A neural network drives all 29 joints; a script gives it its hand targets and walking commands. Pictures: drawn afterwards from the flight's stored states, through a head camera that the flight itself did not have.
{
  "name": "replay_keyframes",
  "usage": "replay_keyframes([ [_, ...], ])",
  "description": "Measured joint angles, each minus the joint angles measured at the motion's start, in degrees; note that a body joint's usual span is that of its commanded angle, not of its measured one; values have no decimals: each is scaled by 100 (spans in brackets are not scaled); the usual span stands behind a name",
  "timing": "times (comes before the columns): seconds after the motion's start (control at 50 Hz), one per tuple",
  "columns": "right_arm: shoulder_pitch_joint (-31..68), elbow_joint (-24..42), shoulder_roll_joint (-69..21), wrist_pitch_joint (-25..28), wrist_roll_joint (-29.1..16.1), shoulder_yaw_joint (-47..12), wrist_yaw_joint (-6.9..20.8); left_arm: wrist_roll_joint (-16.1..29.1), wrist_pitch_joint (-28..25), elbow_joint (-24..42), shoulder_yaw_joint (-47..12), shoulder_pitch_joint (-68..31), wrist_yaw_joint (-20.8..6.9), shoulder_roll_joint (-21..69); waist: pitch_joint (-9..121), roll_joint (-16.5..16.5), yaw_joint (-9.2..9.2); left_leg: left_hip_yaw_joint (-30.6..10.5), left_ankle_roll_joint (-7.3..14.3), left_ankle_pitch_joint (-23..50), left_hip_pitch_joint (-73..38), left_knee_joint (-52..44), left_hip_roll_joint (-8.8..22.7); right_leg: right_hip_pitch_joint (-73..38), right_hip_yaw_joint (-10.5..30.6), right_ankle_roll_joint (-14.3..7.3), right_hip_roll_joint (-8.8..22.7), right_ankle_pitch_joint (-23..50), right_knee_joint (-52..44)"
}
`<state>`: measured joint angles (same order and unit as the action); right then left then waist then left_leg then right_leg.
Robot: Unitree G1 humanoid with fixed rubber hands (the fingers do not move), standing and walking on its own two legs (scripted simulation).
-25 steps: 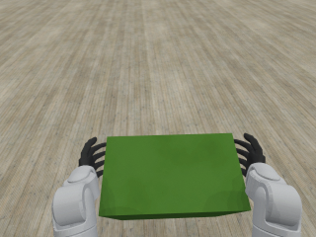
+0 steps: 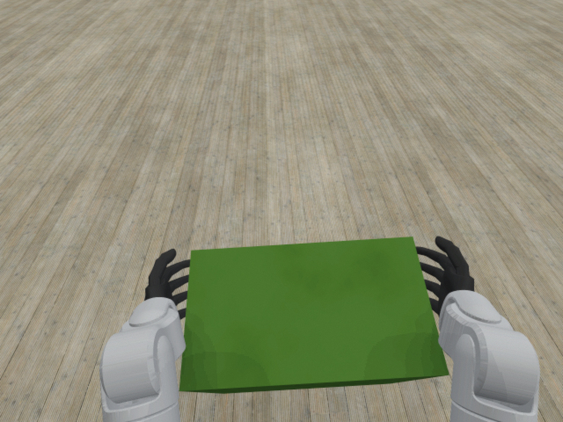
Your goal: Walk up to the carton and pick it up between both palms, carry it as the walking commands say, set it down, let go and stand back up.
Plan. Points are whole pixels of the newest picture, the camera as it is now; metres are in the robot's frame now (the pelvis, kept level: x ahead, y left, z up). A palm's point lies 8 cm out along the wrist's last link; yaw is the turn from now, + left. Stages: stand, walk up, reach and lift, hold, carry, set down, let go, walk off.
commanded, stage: carry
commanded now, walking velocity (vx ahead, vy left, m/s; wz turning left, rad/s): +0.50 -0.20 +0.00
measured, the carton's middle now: (304, 326) +0.28 +0.00 +0.00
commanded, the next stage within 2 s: none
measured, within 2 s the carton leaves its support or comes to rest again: neither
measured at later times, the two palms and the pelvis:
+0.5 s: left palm (233, 151) +0.59 +0.14 +0.08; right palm (416, 146) +0.60 -0.21 +0.10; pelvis +0.34 -0.04 -0.02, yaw +1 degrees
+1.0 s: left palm (261, 80) +0.95 +0.11 +0.07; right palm (393, 75) +0.95 -0.24 +0.09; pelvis +0.69 -0.07 +0.00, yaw +0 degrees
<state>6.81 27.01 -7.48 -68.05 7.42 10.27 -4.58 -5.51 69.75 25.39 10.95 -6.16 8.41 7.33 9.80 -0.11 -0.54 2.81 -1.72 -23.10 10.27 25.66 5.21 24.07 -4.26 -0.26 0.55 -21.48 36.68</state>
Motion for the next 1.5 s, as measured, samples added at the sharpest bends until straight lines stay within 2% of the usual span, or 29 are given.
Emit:
replay_keyframes([
  [0.06,2,-1,-1,4,0,-1,3,0,-3,3,-2,0,6,-1,-1,-155,-3,4,-124,-300,-347,-28,116,65,-72,0,-1,-56,-139],
  [0.08,-12,0,0,3,0,-4,3,0,4,3,-3,5,8,-1,38,-173,-2,6,-167,-388,-433,-29,130,44,-96,-21,-1,288,-267],
  [0.12,-57,-5,6,5,0,-3,3,0,27,3,-38,27,26,-2,68,-302,-9,19,-186,-225,-307,534,259,-138,-195,-98,-78,331,-282],
  [0.18,-66,0,9,2,0,-4,4,0,41,4,-44,24,36,0,61,14,-12,34,-188,-607,585,2457,5,-499,-192,-208,95,-69,-515],
  [0.22,-31,5,10,8,1,-3,-1,0,6,6,-44,21,37,2,48,221,-7,22,-187,-649,1149,2860,-138,-834,-200,-230,165,-68,-907],
  [0.32,35,12,2,80,0,-3,-19,0,-139,5,-46,23,37,5,-137,406,-1,14,-187,-425,2325,2644,-263,-1787,-207,-230,168,-141,-1551],
  [0.42,-6,18,2,79,0,-4,-18,0,-76,38,-57,22,45,6,-18,311,3,301,-179,1274,2445,1029,-426,-2696,-208,-198,162,-350,-1601],
  [0.46,-11,17,1,81,-1,-13,-18,0,-71,47,-53,26,46,4,96,196,6,390,-47,1812,2250,670,-481,-2786,-219,-112,147,-402,-1132],
  [0.5,-49,16,4,93,0,-42,-28,1,-56,41,-38,20,44,3,65,253,70,435,344,1311,1971,748,-510,-2171,-171,23,224,-175,609],
  [0.54,-20,16,-1,84,1,-55,-42,0,-67,45,-25,20,44,-1,-62,196,66,415,411,1010,1701,702,-387,-1217,-100,48,71,-406,2465],
  [0.58,-17,18,-3,71,1,-74,-63,0,-63,53,-14,21,44,-3,-194,167,53,427,400,886,1318,515,-262,-530,-77,44,27,-553,2921],
  [0.62,-14,18,-3,71,1,-77,-66,0,-65,57,-13,20,44,-5,-273,202,46,437,248,755,935,298,-181,-42,-65,44,80,-568,2346],
  [0.68,-23,18,-1,70,0,-79,-57,1,-65,59,-13,23,44,-6,-339,248,41,436,68,415,434,224,-120,155,-59,44,143,-505,586],
  [0.72,-35,18,3,70,0,-78,-49,1,-63,56,-14,29,44,-1,-298,247,46,432,-21,145,152,226,-116,127,-68,25,148,217,-280],
  [0.76,-53,15,6,65,1,-71,-47,1,-49,56,-32,40,49,1,-183,136,41,436,-34,-85,82,445,-65,8,-117,-93,115,711,-270],
  [0.82,-56,16,7,55,0,-69,-45,1,-36,56,-35,35,55,-1,-172,111,33,451,-35,-292,592,1788,-148,-305,-122,-183,162,168,-487],
  [0.86,-54,19,8,51,0,-69,-45,0,-34,57,-35,33,56,1,-174,132,37,444,-35,-301,1002,2296,-204,-552,-126,-107,218,168,-837],
  [0.96,-50,118,5,57,1,-87,-75,1,-124,72,-43,36,37,3,-370,230,43,436,-34,-306,1838,2290,-318,-1320,-133,-102,310,25,-1339],
  [1.02,-57,260,7,57,1,-109,-96,1,-167,165,-68,45,22,6,-436,261,46,430,-34,132,1990,1475,-402,-1952,-142,-61,308,-186,-1348],
  [1.06,-68,388,6,79,-1,-120,-88,0,-170,310,-98,48,23,6,-315,202,52,470,-20,1374,1944,549,-452,-2157,-153,48,285,-297,-1038],
  [1.08,-90,390,4,136,-2,-141,-73,0,-178,361,-91,53,22,5,-301,251,58,513,94,1599,1767,545,-481,-2120,-150,109,354,-292,-537],
  [1.14,-85,386,2,144,-1,-149,-70,0,-176,365,-79,42,22,2,-311,163,75,508,407,761,1287,567,-402,-1122,-119,142,165,-687,2056],
  [1.2,-107,389,3,121,0,-151,-63,1,-135,372,-77,40,22,-1,-360,59,62,524,517,714,722,207,-282,-182,-103,142,-51,-878,2733],
  [1.24,-108,389,2,120,0,-152,-59,1,-135,375,-77,41,22,-3,-474,65,58,530,518,796,316,-56,-285,303,-98,141,-48,-812,2418],
  [1.28,-109,389,2,114,0,-152,-55,1,-131,378,-77,42,23,-4,-641,62,52,537,507,838,-102,-167,-290,458,-95,141,-45,-345,1401],
  [1.34,-127,389,8,73,0,-152,-48,1,-83,378,-77,48,24,-3,-677,-17,53,536,446,723,-614,-172,-290,446,-153,141,-48,952,-88],
  [1.4,-127,389,11,49,0,-151,-47,1,-59,375,-77,46,30,-1,-505,-66,55,538,419,354,-1011,-145,-347,426,-185,56,-24,2248,-669],
  [1.46,-110,387,11,26,0,-136,-47,0,-29,375,-78,20,37,0,-280,-128,46,543,304,288,-883,349,-334,222,-193,-186,-16,1377,-670],
  [1.5,-60,385,10,27,1,-103,-53,0,-16,374,-78,-49,50,3,-321,-93,42,551,241,31,-426,1223,-347,196,-182,-245,26,994,-672],
])
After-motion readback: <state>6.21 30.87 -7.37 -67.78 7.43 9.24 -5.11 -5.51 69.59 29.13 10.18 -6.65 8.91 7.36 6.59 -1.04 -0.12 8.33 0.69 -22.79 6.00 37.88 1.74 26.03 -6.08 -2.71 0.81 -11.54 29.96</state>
